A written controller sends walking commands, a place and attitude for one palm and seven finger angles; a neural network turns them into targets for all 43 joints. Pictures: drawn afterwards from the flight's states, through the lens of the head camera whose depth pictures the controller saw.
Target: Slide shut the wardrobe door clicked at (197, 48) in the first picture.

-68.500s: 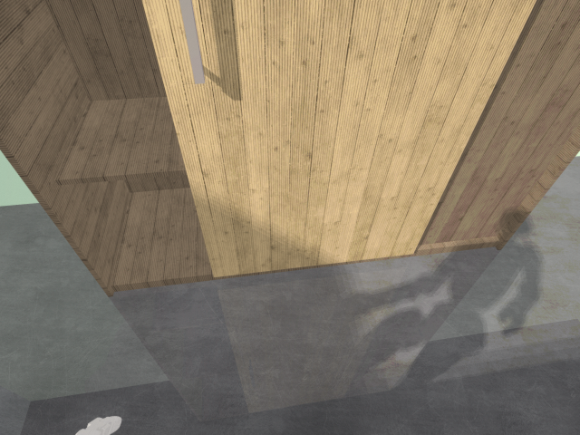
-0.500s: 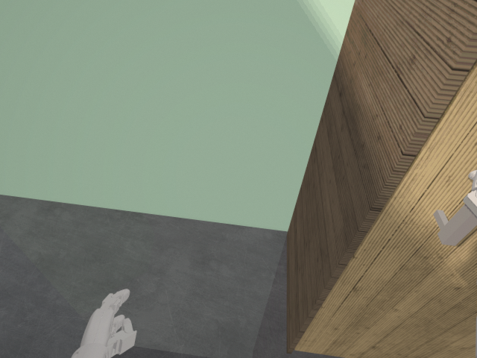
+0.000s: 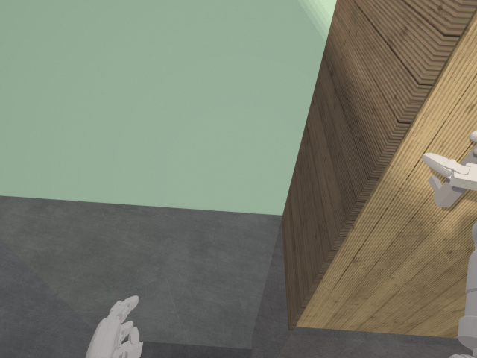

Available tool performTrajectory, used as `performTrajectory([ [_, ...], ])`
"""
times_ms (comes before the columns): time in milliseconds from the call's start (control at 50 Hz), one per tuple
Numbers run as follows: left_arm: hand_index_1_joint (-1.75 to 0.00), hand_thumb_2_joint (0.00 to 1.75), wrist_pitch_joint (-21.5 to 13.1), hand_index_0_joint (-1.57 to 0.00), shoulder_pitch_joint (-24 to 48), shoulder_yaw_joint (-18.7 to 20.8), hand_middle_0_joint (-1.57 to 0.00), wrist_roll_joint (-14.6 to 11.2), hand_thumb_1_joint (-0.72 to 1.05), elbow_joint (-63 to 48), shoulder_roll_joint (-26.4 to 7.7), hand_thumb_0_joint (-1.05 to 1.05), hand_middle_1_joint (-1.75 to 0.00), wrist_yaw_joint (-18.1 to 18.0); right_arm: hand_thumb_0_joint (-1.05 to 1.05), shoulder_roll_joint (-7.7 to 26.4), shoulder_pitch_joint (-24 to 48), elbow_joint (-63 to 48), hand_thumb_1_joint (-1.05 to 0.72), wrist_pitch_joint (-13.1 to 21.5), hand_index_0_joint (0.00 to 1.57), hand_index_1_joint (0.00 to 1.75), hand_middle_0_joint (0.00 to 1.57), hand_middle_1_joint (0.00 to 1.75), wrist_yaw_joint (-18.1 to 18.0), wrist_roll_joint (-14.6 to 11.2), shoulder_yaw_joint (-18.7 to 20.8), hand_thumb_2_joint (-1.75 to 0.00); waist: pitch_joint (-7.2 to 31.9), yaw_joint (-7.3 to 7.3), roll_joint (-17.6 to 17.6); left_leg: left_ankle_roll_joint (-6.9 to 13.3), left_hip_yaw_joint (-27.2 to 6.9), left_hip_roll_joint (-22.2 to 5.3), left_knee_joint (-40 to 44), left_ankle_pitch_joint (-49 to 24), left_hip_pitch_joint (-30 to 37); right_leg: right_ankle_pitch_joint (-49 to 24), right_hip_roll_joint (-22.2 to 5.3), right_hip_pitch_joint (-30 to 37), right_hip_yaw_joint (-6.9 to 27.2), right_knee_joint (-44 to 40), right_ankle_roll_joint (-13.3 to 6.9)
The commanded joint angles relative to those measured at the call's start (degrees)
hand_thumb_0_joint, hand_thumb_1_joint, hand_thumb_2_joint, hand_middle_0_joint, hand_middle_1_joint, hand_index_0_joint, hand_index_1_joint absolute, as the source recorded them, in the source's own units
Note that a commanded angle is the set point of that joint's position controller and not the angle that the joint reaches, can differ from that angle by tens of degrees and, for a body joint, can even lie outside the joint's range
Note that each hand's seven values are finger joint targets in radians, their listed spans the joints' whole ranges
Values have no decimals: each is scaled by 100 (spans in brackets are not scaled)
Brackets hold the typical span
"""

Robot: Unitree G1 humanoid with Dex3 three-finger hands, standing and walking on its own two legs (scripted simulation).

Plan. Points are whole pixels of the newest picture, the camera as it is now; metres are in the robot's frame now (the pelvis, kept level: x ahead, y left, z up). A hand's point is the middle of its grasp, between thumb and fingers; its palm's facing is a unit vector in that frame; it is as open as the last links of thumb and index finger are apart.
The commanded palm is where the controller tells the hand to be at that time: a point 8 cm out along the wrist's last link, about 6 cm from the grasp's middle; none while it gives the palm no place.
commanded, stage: loosen the grip on the handle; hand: right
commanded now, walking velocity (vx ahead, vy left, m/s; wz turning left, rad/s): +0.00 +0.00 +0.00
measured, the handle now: out of the picture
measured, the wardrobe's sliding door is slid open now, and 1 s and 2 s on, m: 0.00 0.00 0.00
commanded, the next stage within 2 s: slip the hand off the handle in 0.26 s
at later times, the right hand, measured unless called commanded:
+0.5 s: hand out of the picture +0.34 -0.32 +0.23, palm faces +0.53 +0.83 -0.19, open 14.7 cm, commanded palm +0.28 -0.36 +0.23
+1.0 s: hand out of the picture +0.33 -0.39 +0.23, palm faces +0.59 +0.78 -0.20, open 14.7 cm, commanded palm +0.26 -0.41 +0.23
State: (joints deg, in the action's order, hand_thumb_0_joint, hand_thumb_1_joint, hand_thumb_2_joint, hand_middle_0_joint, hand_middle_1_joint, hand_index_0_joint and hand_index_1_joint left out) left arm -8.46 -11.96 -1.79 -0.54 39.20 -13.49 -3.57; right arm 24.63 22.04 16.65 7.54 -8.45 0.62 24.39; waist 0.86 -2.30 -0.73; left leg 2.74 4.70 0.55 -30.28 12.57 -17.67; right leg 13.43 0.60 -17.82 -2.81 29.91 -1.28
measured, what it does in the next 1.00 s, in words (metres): shifts its weight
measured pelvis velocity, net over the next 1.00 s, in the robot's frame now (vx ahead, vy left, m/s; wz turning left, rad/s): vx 0.05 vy -0.02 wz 0.00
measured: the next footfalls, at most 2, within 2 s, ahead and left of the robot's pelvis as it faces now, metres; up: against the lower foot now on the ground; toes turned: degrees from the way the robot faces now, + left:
none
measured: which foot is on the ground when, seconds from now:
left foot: down 0.00-1.00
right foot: down 0.00-1.00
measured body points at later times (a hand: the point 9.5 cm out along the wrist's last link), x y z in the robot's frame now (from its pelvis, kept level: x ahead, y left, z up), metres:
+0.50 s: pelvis +0.04 -0.02 +0.00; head +0.05 -0.01 +0.45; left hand +0.23 +0.20 -0.09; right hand +0.30 -0.36 +0.24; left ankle +0.05 +0.08 -0.73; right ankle +0.05 -0.11 -0.73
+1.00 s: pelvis +0.05 -0.02 +0.00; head +0.06 -0.02 +0.45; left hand +0.23 +0.21 -0.09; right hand +0.29 -0.42 +0.24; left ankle +0.05 +0.08 -0.73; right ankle +0.05 -0.11 -0.73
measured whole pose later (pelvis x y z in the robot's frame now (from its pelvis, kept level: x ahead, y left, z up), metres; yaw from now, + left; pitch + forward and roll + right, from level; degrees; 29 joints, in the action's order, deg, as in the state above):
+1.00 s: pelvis +0.05 -0.02 +0.00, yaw +0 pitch +2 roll +1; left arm -5.9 -12.2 -1.9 0.1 38.4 -14.0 -7.3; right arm 30.4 11.1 5.9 5.2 4.5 -8.4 35.2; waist 2.3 -4.8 -0.6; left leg 1.6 4.3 0.7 -31.7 16.8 -17.2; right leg 17.5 1.7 -18.8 -1.1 33.9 -2.6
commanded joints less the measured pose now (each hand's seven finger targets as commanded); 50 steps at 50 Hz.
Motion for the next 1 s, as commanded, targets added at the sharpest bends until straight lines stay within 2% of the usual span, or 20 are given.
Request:
performTrajectory([
  [0,-30,90,-307,-20,623,287,-20,-28,90,-795,-781,0,-30,-142,0,1833,2375,-949,55,703,36,128,36,128,137,62,134,-20,774,66,0,-141,-889,-349,982,2145,-61,1252,-67,-101,236,-242,-19],
  [40,-30,90,-314,-20,651,288,-20,-30,90,-768,-752,0,-30,-151,0,1829,2507,-878,55,727,33,125,33,125,183,5,76,-20,696,75,-140,-145,-1028,-400,1032,2343,-94,1190,-50,-244,216,-73,3],
  [60,-30,90,-298,-20,768,331,-20,-30,90,-857,-729,0,-30,-133,0,2247,2285,-1367,55,741,32,123,32,123,180,-90,530,-20,1031,-147,-312,-128,-1204,-468,1066,2466,242,1004,-49,-252,186,20,14],
  [80,-30,90,-261,-20,776,335,-20,7,90,-793,-741,0,-30,-145,0,2308,2358,-1295,55,708,30,122,30,122,185,-131,559,-20,1010,-77,-280,-139,-1380,-550,1084,2513,300,906,-64,-399,185,128,41],
  [100,-30,90,-246,-20,846,325,-20,-8,90,-804,-697,0,-30,-135,0,2088,2359,-1317,55,676,29,120,29,120,221,-225,427,-20,892,-69,-246,-151,-1532,-642,1145,2572,272,823,-102,-486,218,235,73],
  [140,-30,90,-219,-20,829,340,-20,-23,90,-725,-724,0,-30,-144,0,2068,2068,-1099,55,620,26,117,26,117,263,-372,548,-20,697,-66,-32,-199,-1647,-708,1226,2718,183,819,-109,-626,252,364,109],
  [180,-30,90,-201,-20,871,371,-20,-1,90,-751,-731,0,-30,-146,0,2031,1937,-1387,55,608,25,115,25,115,261,-492,641,-20,806,-113,97,-216,-1695,-772,1165,2607,246,769,-127,-656,316,413,118],
  [200,-30,90,-196,-20,906,368,-20,-11,90,-750,-731,0,-30,-149,0,2050,1917,-1495,55,584,25,115,25,115,233,-489,653,-20,878,-132,-54,-197,-1685,-769,1136,2557,231,715,-117,-614,321,401,108],
  [240,-30,90,-216,-20,902,365,-20,1,90,-803,-700,0,-30,-152,0,1912,1696,-1965,55,504,25,115,25,115,143,-497,647,-20,1103,-183,-332,-112,-1467,-660,934,2063,261,496,-118,-348,322,266,72],
  [300,-30,90,-240,-20,793,299,-20,19,90,-830,-725,0,-30,-196,0,1636,1259,-2329,55,313,25,115,25,115,81,-517,513,-20,1127,-167,-239,-80,-1020,-425,675,1045,226,17,-139,5,366,63,-12],
  [360,-30,90,-217,-20,555,276,-20,39,90,-851,-753,0,-30,-247,0,1625,631,-2585,55,130,25,115,25,115,130,-508,712,-20,1374,-227,-156,-73,-483,-161,244,-468,391,-780,-131,418,384,-129,-26],
  [420,-30,90,-155,-20,509,252,-20,64,90,-891,-703,0,-30,-273,0,1627,333,-2934,55,-37,25,115,25,115,237,-628,912,-20,1500,-304,-204,-66,-370,-101,122,-1148,552,-1452,-141,641,380,-133,62],
  [540,-30,90,-41,-20,496,220,-20,69,90,-913,-615,0,-30,-266,0,1531,51,-3209,55,-190,25,115,25,115,379,-762,1058,-20,1416,-318,-291,-51,-244,-36,114,-1331,471,-1923,-144,842,421,-148,247],
  [680,-30,90,15,-20,471,248,-20,99,90,-934,-665,0,-30,-321,0,1635,28,-3265,55,-122,25,115,25,115,798,-745,982,-20,1381,-239,-405,-40,-277,-25,156,-1251,319,-1962,-154,996,433,-100,246],
  [780,-30,90,13,-20,496,232,-20,61,90,-879,-721,0,-30,-435,0,2130,286,-2772,55,-59,25,115,25,115,1047,-902,1365,-20,1225,-246,-309,-40,-286,-43,240,-935,290,-1469,-112,743,472,-146,214],
  [840,-30,90,-10,-20,512,208,-20,30,90,-863,-724,0,-30,-482,0,2303,506,-2334,55,-3,25,115,25,115,1141,-919,1416,-20,1106,-218,-491,-35,-283,-51,265,-595,158,-1102,-85,593,515,-179,195],
  [860,-30,90,-32,-20,536,205,-20,43,90,-885,-728,0,-30,-490,0,2255,661,-2369,55,52,25,115,25,115,1178,-912,1301,-20,1181,-205,-696,-25,-299,-52,243,-578,118,-1102,-69,651,522,-157,201],
  [900,-30,90,-34,-20,482,224,-20,54,90,-880,-774,0,-30,-478,0,2512,684,-2249,55,150,25,115,25,115,1208,-925,1506,-20,1375,-227,-571,-31,-318,-59,206,-636,204,-1130,-78,570,513,-76,172],
  [940,-30,90,-65,-20,466,231,-20,63,90,-925,-762,0,-30,-456,0,2406,498,-2346,55,266,25,115,25,115,1272,-960,1454,-20,1475,-281,-758,-13,-302,-38,125,-751,213,-1322,-71,664,537,-36,203],
  [980,-30,90,-71,-20,439,249,-20,83,90,-982,-797,0,-30,-404,0,2400,-32,-2436,55,314,25,115,25,115,1324,-1076,1600,-20,1627,-390,-552,-15,-304,-38,48,-950,366,-1522,-91,608,521,44,201],
])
